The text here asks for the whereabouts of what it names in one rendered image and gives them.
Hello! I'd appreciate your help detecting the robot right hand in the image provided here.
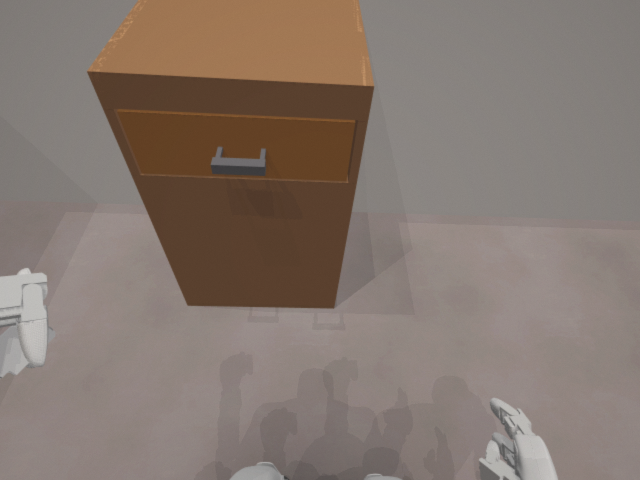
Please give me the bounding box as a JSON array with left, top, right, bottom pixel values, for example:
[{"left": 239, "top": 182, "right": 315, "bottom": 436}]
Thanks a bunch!
[{"left": 479, "top": 398, "right": 558, "bottom": 480}]

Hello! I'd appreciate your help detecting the robot left hand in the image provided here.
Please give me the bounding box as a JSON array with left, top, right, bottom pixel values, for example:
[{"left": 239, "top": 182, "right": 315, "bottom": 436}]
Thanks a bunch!
[{"left": 0, "top": 268, "right": 55, "bottom": 379}]

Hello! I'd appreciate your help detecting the left robot shin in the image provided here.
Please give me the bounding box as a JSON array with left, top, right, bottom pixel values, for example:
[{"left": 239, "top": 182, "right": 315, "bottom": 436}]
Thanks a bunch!
[{"left": 256, "top": 462, "right": 281, "bottom": 475}]

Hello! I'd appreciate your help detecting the drawer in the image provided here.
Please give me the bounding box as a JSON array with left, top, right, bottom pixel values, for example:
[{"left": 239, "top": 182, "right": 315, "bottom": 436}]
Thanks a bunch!
[{"left": 117, "top": 109, "right": 355, "bottom": 181}]

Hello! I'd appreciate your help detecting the handle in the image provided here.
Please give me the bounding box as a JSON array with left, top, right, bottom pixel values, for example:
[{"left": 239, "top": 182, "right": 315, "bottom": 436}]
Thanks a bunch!
[{"left": 211, "top": 147, "right": 266, "bottom": 176}]

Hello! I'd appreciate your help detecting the cabinet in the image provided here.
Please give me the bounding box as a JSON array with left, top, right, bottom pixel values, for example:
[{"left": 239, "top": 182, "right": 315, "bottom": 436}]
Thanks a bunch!
[{"left": 87, "top": 0, "right": 374, "bottom": 309}]

